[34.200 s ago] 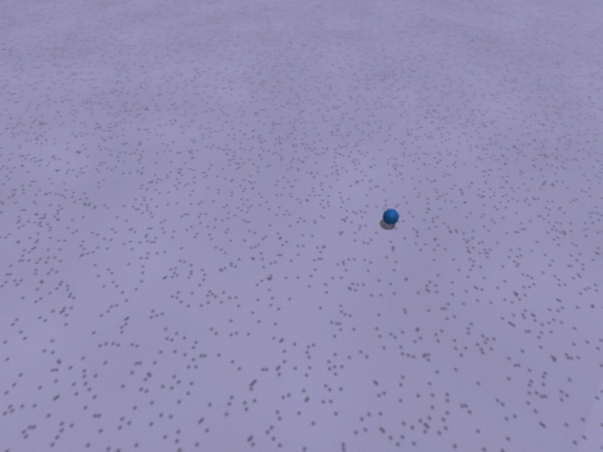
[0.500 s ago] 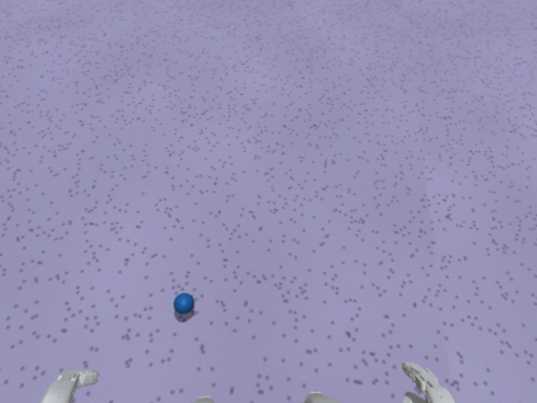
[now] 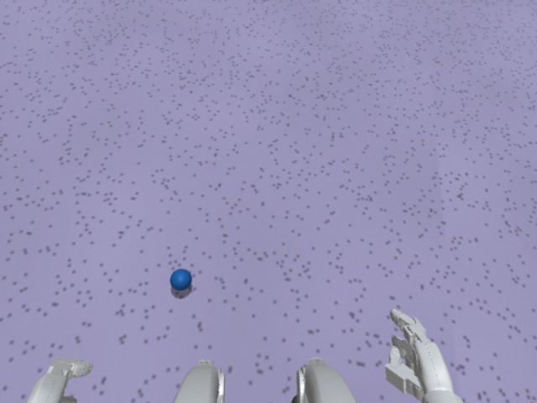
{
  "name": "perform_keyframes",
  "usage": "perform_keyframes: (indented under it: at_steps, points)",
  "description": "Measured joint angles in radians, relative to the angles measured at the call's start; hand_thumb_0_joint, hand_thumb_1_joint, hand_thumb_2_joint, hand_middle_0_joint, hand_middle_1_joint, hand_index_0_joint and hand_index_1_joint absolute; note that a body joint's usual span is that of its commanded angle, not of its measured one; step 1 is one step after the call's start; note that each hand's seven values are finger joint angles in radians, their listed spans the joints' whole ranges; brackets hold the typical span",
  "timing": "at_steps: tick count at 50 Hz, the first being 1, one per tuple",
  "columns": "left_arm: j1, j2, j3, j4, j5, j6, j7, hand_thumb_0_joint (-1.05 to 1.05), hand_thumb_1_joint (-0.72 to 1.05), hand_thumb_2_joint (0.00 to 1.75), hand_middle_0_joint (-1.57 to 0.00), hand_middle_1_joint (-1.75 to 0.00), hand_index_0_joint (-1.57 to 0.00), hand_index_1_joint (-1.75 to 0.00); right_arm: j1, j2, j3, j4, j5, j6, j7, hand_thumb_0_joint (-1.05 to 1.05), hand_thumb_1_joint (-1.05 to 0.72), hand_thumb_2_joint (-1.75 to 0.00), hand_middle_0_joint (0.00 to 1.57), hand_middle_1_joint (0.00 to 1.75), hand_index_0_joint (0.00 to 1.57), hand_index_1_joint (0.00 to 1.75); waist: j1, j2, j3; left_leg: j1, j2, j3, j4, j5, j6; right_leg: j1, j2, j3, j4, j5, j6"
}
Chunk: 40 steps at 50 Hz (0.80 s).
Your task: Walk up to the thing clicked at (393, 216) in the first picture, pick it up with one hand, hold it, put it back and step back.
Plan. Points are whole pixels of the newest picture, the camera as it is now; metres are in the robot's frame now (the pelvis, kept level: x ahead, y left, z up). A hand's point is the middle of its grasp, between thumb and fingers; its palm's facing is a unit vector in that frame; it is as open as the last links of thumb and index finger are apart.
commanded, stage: rise first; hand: left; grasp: from above
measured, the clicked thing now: (181, 279) +0.49 +0.24 -0.64
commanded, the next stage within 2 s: none
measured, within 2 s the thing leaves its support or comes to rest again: neither
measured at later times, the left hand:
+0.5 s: hand (117, 341) +0.26 +0.30 -0.32, palm faces -0.45 -0.44 -0.78, open 14.0 cm
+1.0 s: hand (138, 300) +0.37 +0.30 -0.43, palm faces -0.46 -0.08 -0.89, open 13.9 cm
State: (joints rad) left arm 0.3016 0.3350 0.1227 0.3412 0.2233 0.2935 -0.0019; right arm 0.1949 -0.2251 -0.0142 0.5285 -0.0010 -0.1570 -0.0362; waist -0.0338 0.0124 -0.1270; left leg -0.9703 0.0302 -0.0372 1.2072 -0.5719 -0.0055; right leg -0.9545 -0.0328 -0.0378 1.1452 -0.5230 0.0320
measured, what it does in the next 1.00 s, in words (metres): lowers itself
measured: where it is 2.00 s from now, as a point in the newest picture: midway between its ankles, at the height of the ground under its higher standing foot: outside the picture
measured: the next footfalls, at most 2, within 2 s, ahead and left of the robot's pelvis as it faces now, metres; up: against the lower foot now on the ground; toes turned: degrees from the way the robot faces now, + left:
none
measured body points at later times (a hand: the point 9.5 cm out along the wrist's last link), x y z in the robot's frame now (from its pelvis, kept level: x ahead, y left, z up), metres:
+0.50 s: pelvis -0.06 -0.01 -0.18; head +0.14 +0.00 +0.22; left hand +0.28 +0.32 -0.27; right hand +0.10 -0.29 -0.31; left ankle +0.00 +0.12 -0.64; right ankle +0.01 -0.14 -0.64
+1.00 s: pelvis -0.09 +0.00 -0.30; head +0.14 +0.05 +0.09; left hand +0.39 +0.31 -0.38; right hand -0.05 -0.29 -0.40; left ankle +0.00 +0.12 -0.64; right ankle +0.01 -0.14 -0.64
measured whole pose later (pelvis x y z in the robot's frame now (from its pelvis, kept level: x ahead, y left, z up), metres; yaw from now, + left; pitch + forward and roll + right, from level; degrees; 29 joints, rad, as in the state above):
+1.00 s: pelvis -0.09 +0.00 -0.30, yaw -4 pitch +34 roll -7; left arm -0.85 0.80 0.16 1.27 1.19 -0.30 0.22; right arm 0.17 -0.28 0.00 0.73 -0.09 -0.02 0.10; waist -0.18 0.00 -0.07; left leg -2.18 -0.01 -0.11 2.26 -0.68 0.00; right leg -2.13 -0.04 -0.04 2.15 -0.62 0.04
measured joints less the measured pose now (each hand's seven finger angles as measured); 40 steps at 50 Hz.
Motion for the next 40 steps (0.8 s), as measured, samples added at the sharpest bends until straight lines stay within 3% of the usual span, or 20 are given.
perform_keyframes:
  at_steps: [3,7,16,27,40]
  points:
    - [-0.017,0.011,-0.002,0.016,0.022,-0.016,0.003,0.0,-0.49,0.94,-0.07,-1.11,-0.08,-1.09,-0.003,-0.004,0.002,-0.003,0.0,-0.01,-0.001,0.01,-0.89,-0.89,0.21,0.3,0.2,0.3,-0.001,0.002,-0.005,-0.044,-0.001,-0.004,0.037,-0.009,-0.001,-0.044,-0.001,-0.002,0.038,-0.011,-0.002]
    - [-0.089,0.04,-0.002,0.1,0.081,-0.077,0.004,0.0,-0.49,0.94,-0.07,-1.11,-0.08,-1.09,-0.015,-0.019,-0.001,0.002,-0.002,-0.034,0.009,0.01,-0.88,-0.89,0.21,0.3,0.2,0.3,-0.003,-0.001,-0.018,-0.145,-0.005,-0.007,0.117,-0.028,-0.004,-0.148,-0.005,-0.001,0.126,-0.034,-0.005]
    - [-0.359,0.125,0.021,0.303,0.294,-0.287,0.021,0.0,-0.5,0.95,-0.07,-1.11,-0.08,-1.09,-0.074,-0.07,-0.028,0.07,-0.001,-0.064,0.044,0.0,-0.88,-0.89,0.21,0.3,0.2,0.3,-0.008,-0.013,-0.046,-0.496,-0.014,-0.006,0.419,-0.097,-0.011,-0.51,-0.012,0.017,0.445,-0.109,-0.008]
    - [-0.722,0.239,0.045,0.537,0.554,-0.436,0.058,0.0,-0.54,1.0,-0.08,-1.12,-0.08,-1.11,-0.098,-0.077,-0.04,0.148,-0.015,-0.009,0.079,0.0,-0.9,-0.9,0.2,0.3,0.2,0.3,-0.014,0.003,-0.02,-0.87,-0.02,-0.03,0.731,-0.122,-0.019,-0.881,-0.009,0.015,0.749,-0.129,-0.016]
    - [-1.009,0.386,0.054,0.77,0.8,-0.579,0.121,0.0,-0.51,1.02,-0.08,-1.09,-0.07,-1.08,-0.045,-0.059,-0.011,0.192,-0.056,0.078,0.113,0.0,-0.88,-0.89,0.21,0.3,0.2,0.3,-0.082,0.0,0.044,-1.116,-0.028,-0.066,0.963,-0.104,-0.012,-1.103,-0.003,-0.002,0.944,-0.097,-0.003]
